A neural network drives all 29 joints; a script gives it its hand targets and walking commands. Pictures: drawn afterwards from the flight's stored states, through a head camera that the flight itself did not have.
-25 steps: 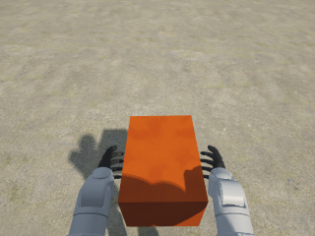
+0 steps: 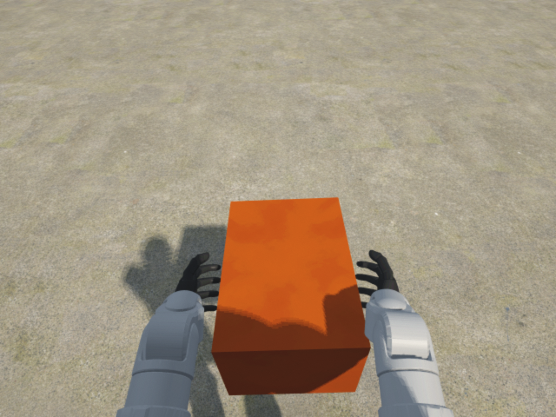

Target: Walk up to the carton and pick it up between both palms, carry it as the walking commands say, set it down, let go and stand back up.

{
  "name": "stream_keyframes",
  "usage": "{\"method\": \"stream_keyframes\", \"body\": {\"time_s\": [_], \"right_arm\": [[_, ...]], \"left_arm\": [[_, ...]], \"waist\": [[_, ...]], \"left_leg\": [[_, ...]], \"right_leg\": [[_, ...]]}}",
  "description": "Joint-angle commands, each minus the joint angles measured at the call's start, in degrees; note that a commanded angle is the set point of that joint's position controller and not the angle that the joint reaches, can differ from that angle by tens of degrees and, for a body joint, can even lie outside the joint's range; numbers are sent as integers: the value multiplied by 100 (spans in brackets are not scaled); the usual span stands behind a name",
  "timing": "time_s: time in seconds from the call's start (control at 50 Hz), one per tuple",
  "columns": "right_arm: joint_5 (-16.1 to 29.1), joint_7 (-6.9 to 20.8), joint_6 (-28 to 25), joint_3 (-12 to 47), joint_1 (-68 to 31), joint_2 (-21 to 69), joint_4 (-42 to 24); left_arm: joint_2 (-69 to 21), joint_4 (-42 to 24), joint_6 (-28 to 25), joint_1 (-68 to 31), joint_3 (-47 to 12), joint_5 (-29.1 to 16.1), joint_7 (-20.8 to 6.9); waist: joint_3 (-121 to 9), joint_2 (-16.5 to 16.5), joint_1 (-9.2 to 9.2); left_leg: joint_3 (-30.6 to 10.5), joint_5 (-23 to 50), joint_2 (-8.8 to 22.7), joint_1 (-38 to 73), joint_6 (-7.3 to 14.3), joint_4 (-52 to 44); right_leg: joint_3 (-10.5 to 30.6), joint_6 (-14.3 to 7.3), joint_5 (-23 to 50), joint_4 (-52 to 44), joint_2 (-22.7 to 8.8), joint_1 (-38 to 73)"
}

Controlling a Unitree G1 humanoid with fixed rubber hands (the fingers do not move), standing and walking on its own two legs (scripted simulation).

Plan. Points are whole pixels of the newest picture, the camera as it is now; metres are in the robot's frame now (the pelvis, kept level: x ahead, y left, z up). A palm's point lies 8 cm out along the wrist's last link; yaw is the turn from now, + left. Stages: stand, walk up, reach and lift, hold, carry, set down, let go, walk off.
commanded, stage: carry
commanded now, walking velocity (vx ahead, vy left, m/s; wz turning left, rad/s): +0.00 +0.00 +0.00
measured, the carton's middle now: (287, 288) +0.35 -0.01 -0.05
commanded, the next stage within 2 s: none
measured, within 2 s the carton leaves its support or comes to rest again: neither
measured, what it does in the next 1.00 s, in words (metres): stands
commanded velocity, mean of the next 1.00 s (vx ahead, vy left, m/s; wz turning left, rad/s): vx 0.00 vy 0.00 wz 0.00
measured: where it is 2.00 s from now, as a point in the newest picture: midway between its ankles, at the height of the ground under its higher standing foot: outside the picture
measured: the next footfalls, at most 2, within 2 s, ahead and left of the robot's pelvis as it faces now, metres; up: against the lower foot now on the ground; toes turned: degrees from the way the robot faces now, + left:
none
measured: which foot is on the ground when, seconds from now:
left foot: down 0.00-1.00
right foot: down 0.00-1.00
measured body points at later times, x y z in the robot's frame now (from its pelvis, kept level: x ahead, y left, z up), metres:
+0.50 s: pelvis -0.01 -0.01 +0.00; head -0.02 -0.03 +0.45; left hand +0.28 +0.13 +0.02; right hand +0.29 -0.16 +0.02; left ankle +0.05 +0.11 -0.73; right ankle -0.03 -0.08 -0.73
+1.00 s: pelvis -0.02 +0.00 +0.00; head -0.03 -0.01 +0.45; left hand +0.27 +0.14 +0.02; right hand +0.28 -0.14 +0.02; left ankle +0.05 +0.11 -0.73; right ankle -0.03 -0.08 -0.73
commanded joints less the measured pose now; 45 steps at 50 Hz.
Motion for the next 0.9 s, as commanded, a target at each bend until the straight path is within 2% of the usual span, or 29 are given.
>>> {"method": "stream_keyframes", "body": {"time_s": [0.0, 0.08, 0.1, 0.14, 0.16, 0.2, 0.26, 0.28, 0.3, 0.34, 0.36, 0.4, 0.42, 0.48, 0.52, 0.54, 0.56, 0.62, 0.66, 0.68, 0.7, 0.72, 0.74, 0.78, 0.8, 0.82, 0.84, 0.86, 0.88], "right_arm": [[1786, 2419, -555, 3558, -3255, 5765, -728], [1431, 2461, -463, 3098, -2552, 5874, 307], [1500, 2496, -547, 3158, -2887, 5751, -97], [1616, 2518, -543, 3372, -3086, 5726, -650], [1481, 2424, -490, 3147, -2854, 5479, -458], [1632, 2473, -497, 3371, -3393, 5814, -620], [1724, 2424, -612, 3597, -3766, 5943, -896], [1649, 2387, -567, 3634, -3602, 5923, -845], [1810, 2355, -557, 3721, -3594, 6025, -869], [1777, 2436, -574, 3820, -3644, 5986, -762], [1652, 2446, -592, 3636, -3325, 5804, -575], [1583, 2464, -620, 3507, -3360, 5936, -419], [1570, 2461, -605, 3540, -3092, 6060, -267], [1607, 2511, -601, 3496, -3059, 6294, -197], [1674, 2491, -636, 3548, -3369, 6261, -382], [1684, 2483, -540, 3627, -2942, 6347, -209], [1723, 2485, -623, 3565, -3197, 6173, -503], [1686, 2484, -631, 3521, -3229, 6206, -496], [1495, 2491, -601, 3360, -3253, 6051, -270], [1471, 2482, -612, 3372, -3165, 6077, 21], [1426, 2515, -610, 3229, -3230, 6138, 75], [1512, 2533, -606, 3422, -3142, 6270, 26], [1686, 2499, -657, 3573, -3705, 6232, -196], [1791, 2497, -615, 3639, -3609, 6285, -605], [1601, 2472, -593, 3410, -3372, 6247, -331], [1618, 2496, -613, 3469, -3368, 6244, -428], [1700, 2467, -612, 3552, -3671, 6183, -563], [1679, 2498, -632, 3524, -3667, 6167, -608], [1653, 2472, -564, 3516, -3491, 6216, -194]], "left_arm": [[-5500, -1133, -628, -3521, -3314, -1742, -1727], [-5461, -1023, -622, -4052, -3345, -1740, -1736], [-5514, -948, -619, -3862, -3360, -1688, -1758], [-5711, -757, -555, -3265, -3417, -1692, -1822], [-5423, -752, -561, -3239, -3195, -1649, -1706], [-5769, -835, -526, -3491, -3382, -1711, -1773], [-5695, -782, -678, -3681, -3272, -1754, -1832], [-5694, -863, -689, -3679, -3242, -1808, -1855], [-5568, -1219, -766, -3852, -3203, -1883, -1808], [-5641, -648, -754, -3100, -3066, -1624, -1824], [-5625, -539, -724, -3143, -3082, -1559, -1810], [-5726, -623, -778, -3540, -3183, -1667, -1823], [-5629, -824, -799, -3701, -3234, -1714, -1828], [-5752, -1345, -845, -4058, -3383, -1861, -1831], [-5818, -1267, -796, -4097, -3512, -1912, -1852], [-5719, -1389, -800, -3903, -3477, -1935, -1831], [-5803, -1317, -753, -3798, -3506, -1880, -1813], [-5796, -1160, -715, -3997, -3506, -1948, -1863], [-5783, -600, -688, -3645, -3234, -1706, -1841], [-5644, -588, -751, -3861, -3182, -1634, -1856], [-5798, -673, -777, -4106, -3236, -1749, -1882], [-5774, -777, -826, -3941, -3290, -1795, -1908], [-5816, -712, -830, -3989, -3206, -1777, -1905], [-5965, -1054, -752, -3883, -3389, -1920, -1890], [-5933, -817, -717, -3900, -3321, -1841, -1872], [-5950, -1017, -754, -3998, -3435, -1891, -1896], [-5896, -709, -698, -3821, -3328, -1875, -1923], [-5999, -692, -707, -3783, -3341, -1882, -1942], [-5795, -576, -697, -3744, -3191, -1737, -1918]], "waist": [[-2546, 146, 89], [-2357, 466, 9], [-2159, 621, 48], [-2102, 135, 39], [-2113, -162, 55], [-1911, -22, 12], [-2021, -632, 68], [-1867, -1002, 45], [-1948, -1001, 37], [-2153, -954, 72], [-2090, -495, 49], [-2179, -88, 89], [-2214, -247, 91], [-2543, -72, 77], [-2427, 9, 71], [-2389, -291, 82], [-2473, 244, 85], [-2347, -295, 79], [-2347, 89, 88], [-2067, -325, 54], [-2292, -216, 37], [-2312, -128, 82], [-2239, -464, 36], [-2087, -310, 52], [-2296, -542, 69], [-2194, -188, 66], [-2190, -367, 81], [-2300, -235, 51], [-2042, -571, 64]], "left_leg": [[-607, 2759, 1114, 1078, 497, 53], [-605, 1536, 989, 1114, 438, -320], [-723, 1740, 1068, 887, 454, -433], [-876, 1432, 1083, 797, 425, -629], [-806, 1319, 1060, 771, 389, -551], [-614, 963, 944, 906, 339, -447], [-457, 937, 890, 720, 314, -256], [-221, 357, 675, 519, 146, 53], [-171, 233, 604, 397, 88, 29], [-193, 652, 682, 735, 145, -55], [-219, 798, 761, 943, 222, -194], [-183, 827, 794, 905, 256, 43], [-371, 690, 876, 907, 336, -33], [-483, 2040, 1007, 1072, 367, -29], [-376, 1648, 1006, 1081, 302, -46], [-441, 1961, 1071, 1210, 382, 14], [-386, 2083, 1029, 1083, 357, 83], [-356, 1202, 927, 923, 332, -51], [-475, 1345, 975, 986, 424, 23], [-359, 713, 914, 832, 287, 25], [-400, 920, 957, 984, 353, -137], [-357, 983, 886, 979, 365, -58], [-289, 1236, 888, 1106, 324, 136], [-294, 1131, 930, 952, 287, -75], [-347, 1333, 936, 873, 299, -106], [-377, 1554, 979, 831, 320, -127], [-298, 1300, 914, 816, 319, 109], [-297, 977, 862, 857, 325, -71], [-341, 1149, 832, 719, 307, 53]], "right_leg": [[616, 107, 2439, -279, -1228, 612], [616, -93, 1113, -450, -1059, 233], [683, -67, 857, -451, -1035, 160], [494, -38, 456, -502, -870, 361], [598, 73, 828, -750, -963, 325], [707, 19, 1132, -741, -1012, 123], [708, 65, 1707, -910, -1261, 413], [962, 139, 3217, -1028, -1497, 394], [726, 87, 3808, -795, -1523, 768], [692, 71, 4208, -487, -1491, 801], [668, 33, 3208, -409, -1383, 373], [849, 72, 2721, -661, -1347, 273], [815, 7, 2248, -833, -1356, 259], [506, -39, 2359, -445, -1053, 525], [518, -15, 2520, -417, -1129, 431], [642, 33, 2874, -452, -1179, 459], [707, 26, 3154, -322, -1251, 598], [773, -4, 2643, -469, -1310, 545], [777, 2, 1935, -619, -1217, 289], [769, 53, 1918, -866, -1289, 142], [620, -70, 1834, -618, -1195, 218], [678, -51, 2009, -722, -1198, 340], [565, -8, 2771, -592, -1190, 243], [736, 47, 2817, -539, -1285, 243], [604, 67, 2795, -489, -1280, 507], [583, 7, 2397, -397, -1216, 474], [675, 43, 2766, -582, -1242, 508], [531, -51, 2092, -473, -1177, 438], [673, 104, 2542, -738, -1229, 548]]}}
